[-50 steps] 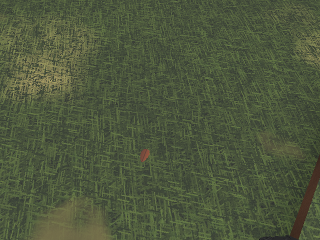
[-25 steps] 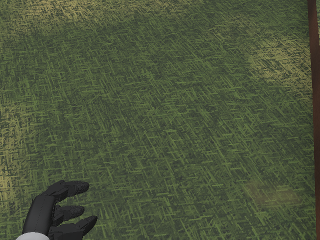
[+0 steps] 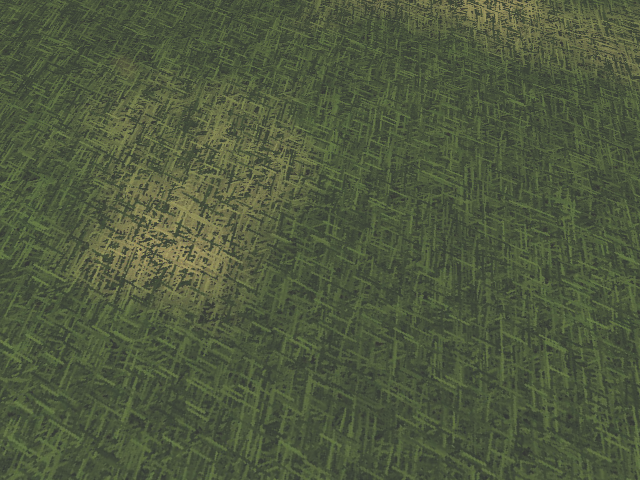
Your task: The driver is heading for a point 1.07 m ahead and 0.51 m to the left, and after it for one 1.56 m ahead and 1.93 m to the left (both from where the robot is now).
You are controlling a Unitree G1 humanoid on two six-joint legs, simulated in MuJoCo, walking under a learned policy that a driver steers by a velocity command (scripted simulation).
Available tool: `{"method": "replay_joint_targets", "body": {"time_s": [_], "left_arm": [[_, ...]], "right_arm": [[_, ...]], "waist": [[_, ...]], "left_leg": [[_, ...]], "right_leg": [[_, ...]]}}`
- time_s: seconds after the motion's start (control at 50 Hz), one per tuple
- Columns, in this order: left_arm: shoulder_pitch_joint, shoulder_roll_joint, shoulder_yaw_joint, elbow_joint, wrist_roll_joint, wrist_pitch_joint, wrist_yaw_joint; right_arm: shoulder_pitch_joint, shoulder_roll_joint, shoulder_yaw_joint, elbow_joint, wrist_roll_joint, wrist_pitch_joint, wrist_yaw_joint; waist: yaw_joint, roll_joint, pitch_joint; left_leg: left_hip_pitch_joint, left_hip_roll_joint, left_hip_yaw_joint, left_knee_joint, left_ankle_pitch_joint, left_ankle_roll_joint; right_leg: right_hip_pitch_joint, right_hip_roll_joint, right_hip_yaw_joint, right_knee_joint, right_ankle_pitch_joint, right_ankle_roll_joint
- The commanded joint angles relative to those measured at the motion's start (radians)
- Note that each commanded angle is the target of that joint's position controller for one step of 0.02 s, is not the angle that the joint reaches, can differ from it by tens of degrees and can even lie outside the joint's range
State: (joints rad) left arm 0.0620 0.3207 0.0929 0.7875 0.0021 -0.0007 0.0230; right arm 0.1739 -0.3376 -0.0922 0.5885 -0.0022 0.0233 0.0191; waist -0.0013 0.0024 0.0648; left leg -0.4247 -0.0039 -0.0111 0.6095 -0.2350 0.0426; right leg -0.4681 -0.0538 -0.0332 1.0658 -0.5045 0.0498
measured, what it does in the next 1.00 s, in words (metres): steps on the spot, turning left: right foot, then left foot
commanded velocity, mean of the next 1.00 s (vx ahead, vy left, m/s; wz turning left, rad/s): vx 0.01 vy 0.00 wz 0.72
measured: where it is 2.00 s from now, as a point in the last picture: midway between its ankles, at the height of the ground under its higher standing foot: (309, 370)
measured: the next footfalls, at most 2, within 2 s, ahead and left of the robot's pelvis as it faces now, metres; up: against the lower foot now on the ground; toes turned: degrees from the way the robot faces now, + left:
right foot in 0.30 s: +0.15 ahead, -0.12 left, +0.00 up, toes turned +26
left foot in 0.74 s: -0.02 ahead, +0.12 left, +0.00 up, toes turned +47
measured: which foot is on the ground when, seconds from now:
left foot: down 0.00-0.32, up 0.34-0.72, down 0.74-1.00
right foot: up 0.00-0.28, down 0.30-0.74, up 0.76-1.00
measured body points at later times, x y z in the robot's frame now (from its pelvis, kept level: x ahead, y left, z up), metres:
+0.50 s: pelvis +0.04 -0.04 +0.01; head +0.08 -0.04 +0.46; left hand +0.04 +0.29 -0.08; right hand +0.32 -0.23 -0.08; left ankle -0.03 +0.08 -0.64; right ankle +0.11 -0.14 -0.73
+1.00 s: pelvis +0.02 +0.03 +0.01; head +0.03 +0.07 +0.46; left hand -0.10 +0.31 -0.12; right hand +0.32 -0.02 -0.07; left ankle -0.05 +0.09 -0.73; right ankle +0.11 -0.08 -0.67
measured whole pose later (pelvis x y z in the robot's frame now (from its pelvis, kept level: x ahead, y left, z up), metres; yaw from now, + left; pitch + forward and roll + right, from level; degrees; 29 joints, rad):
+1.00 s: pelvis +0.02 +0.03 +0.01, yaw +39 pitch +1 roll +0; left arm 0.21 0.31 0.09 0.81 -0.03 0.07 0.01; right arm 0.10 -0.21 -0.03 0.64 -0.03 0.01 -0.03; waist 0.04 -0.03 0.04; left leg -0.22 0.01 0.13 0.46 -0.27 0.05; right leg -0.49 -0.06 0.00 0.99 -0.37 0.09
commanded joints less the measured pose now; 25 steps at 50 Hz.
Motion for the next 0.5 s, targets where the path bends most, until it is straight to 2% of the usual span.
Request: {"method": "replay_joint_targets", "body": {"time_s": [0.02, 0.04, 0.08, 0.14, 0.24, 0.28, 0.3, 0.32, 0.34, 0.36, 0.38, 0.4, 0.42, 0.46, 0.5], "left_arm": [[-0.034, 0.103, 0.023, -0.084, 0.008, -0.016, 0.016], [-0.024, 0.098, 0.021, -0.075, 0.008, -0.016, 0.013], [-0.015, 0.069, 0.012, -0.062, 0.001, -0.018, 0.006], [-0.022, 0.047, -0.001, -0.053, -0.006, -0.020, -0.006], [-0.007, 0.082, 0.013, -0.053, -0.012, -0.024, -0.019], [0.051, 0.091, 0.024, -0.037, -0.013, -0.029, -0.023], [0.090, 0.123, 0.039, -0.027, -0.008, -0.027, -0.020], [0.075, 0.193, 0.051, -0.041, 0.006, -0.015, -0.010], [0.060, 0.191, 0.049, -0.049, 0.045, -0.015, -0.009], [-0.004, 0.139, 0.036, -0.084, 0.042, -0.019, -0.002], [-0.057, 0.088, 0.024, -0.104, 0.028, -0.015, 0.011], [-0.079, 0.071, 0.018, -0.116, 0.014, -0.008, 0.023], [-0.078, 0.071, 0.014, -0.118, 0.006, -0.003, 0.033], [-0.029, 0.084, 0.014, -0.111, 0.011, 0.005, 0.045], [0.033, 0.104, 0.021, -0.100, 0.018, 0.011, 0.045]], "right_arm": [[-0.005, -0.175, -0.056, -0.083, 0.025, -0.020, -0.026], [-0.032, -0.166, -0.051, -0.100, 0.020, -0.011, -0.036], [-0.030, -0.166, -0.053, -0.109, 0.014, 0.001, -0.049], [-0.028, -0.179, -0.062, -0.116, 0.023, 0.011, -0.062], [-0.043, -0.178, -0.065, -0.129, 0.024, 0.025, -0.057], [-0.075, -0.166, -0.061, -0.137, 0.031, 0.031, -0.056], [-0.067, -0.136, -0.052, -0.140, 0.033, 0.032, -0.054], [-0.002, -0.066, -0.031, -0.137, 0.031, 0.034, -0.048], [0.018, -0.113, -0.043, -0.155, 0.027, 0.023, -0.041], [0.040, -0.191, -0.064, -0.134, 0.022, 0.018, -0.035], [0.048, -0.207, -0.073, -0.106, 0.027, 0.022, -0.033], [0.060, -0.185, -0.070, -0.087, 0.024, 0.031, -0.036], [0.065, -0.160, -0.062, -0.088, 0.024, 0.037, -0.035], [0.025, -0.114, -0.043, -0.110, 0.036, 0.040, -0.030], [-0.029, -0.089, -0.030, -0.136, 0.037, 0.039, -0.029]], "waist": [[0.000, 0.117, -0.202], [0.015, 0.119, -0.207], [0.016, 0.109, -0.226], [0.004, 0.123, -0.238], [-0.003, 0.185, -0.204], [0.032, 0.182, -0.195], [0.037, 0.133, -0.203], [-0.015, -0.100, -0.214], [-0.039, -0.271, -0.179], [-0.051, -0.217, -0.152], [-0.052, -0.165, -0.122], [-0.051, -0.132, -0.108], [-0.042, -0.121, -0.093], [-0.011, -0.116, -0.085], [0.033, -0.137, -0.104]], "left_leg": [[0.340, 0.235, -0.374, -0.235, 0.395, 0.190], [0.291, 0.210, -0.358, -0.236, 0.399, 0.181], [0.273, 0.181, -0.357, -0.226, 0.392, 0.173], [0.241, 0.157, -0.402, -0.216, 0.305, 0.166], [0.180, 0.124, -0.519, -0.213, 0.175, 0.138], [0.122, 0.080, -0.527, -0.173, 0.133, 0.101], [0.041, 0.028, -0.491, -0.104, 0.006, 0.061], [-0.116, -0.095, -0.326, 0.102, -0.313, 0.004], [-0.220, -0.133, -0.194, 0.353, -0.381, -0.042], [-0.234, -0.050, -0.168, 0.499, -0.318, -0.067], [-0.225, -0.025, -0.149, 0.549, -0.242, -0.081], [-0.238, -0.017, -0.128, 0.608, -0.186, -0.096], [-0.260, -0.006, -0.106, 0.662, -0.154, -0.110], [-0.280, 0.028, -0.041, 0.624, -0.110, -0.126], [-0.302, 0.059, -0.016, 0.538, -0.106, -0.143]], "right_leg": [[-0.252, 0.021, 0.135, 0.053, 0.073, -0.020], [-0.197, 0.038, 0.130, 0.015, 0.106, -0.016], [-0.143, 0.076, 0.133, -0.114, 0.144, -0.001], [-0.061, 0.113, 0.152, -0.276, 0.191, 0.014], [0.052, 0.133, 0.172, -0.447, 0.202, 0.000], [0.188, 0.118, 0.157, -0.620, 0.290, -0.022], [0.312, 0.034, 0.194, -0.703, 0.358, -0.051], [0.431, -0.187, 0.410, -0.756, 0.380, -0.154], [0.352, -0.328, 0.609, -0.817, 0.420, -0.289], [0.317, -0.340, 0.550, -0.812, 0.406, -0.312], [0.282, -0.264, 0.421, -0.799, 0.355, -0.268], [0.286, -0.203, 0.333, -0.784, 0.342, -0.231], [0.288, -0.191, 0.276, -0.783, 0.387, -0.230], [0.319, -0.177, 0.177, -0.787, 0.469, -0.238], [0.405, -0.201, 0.138, -0.784, 0.518, -0.257]]}}
Velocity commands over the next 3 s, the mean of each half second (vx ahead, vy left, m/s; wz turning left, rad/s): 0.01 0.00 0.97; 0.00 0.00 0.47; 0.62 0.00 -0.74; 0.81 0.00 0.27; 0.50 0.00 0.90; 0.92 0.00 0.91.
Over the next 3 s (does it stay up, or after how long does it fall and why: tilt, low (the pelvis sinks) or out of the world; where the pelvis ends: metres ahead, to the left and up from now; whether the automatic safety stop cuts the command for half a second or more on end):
stays up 1.06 0.51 -0.01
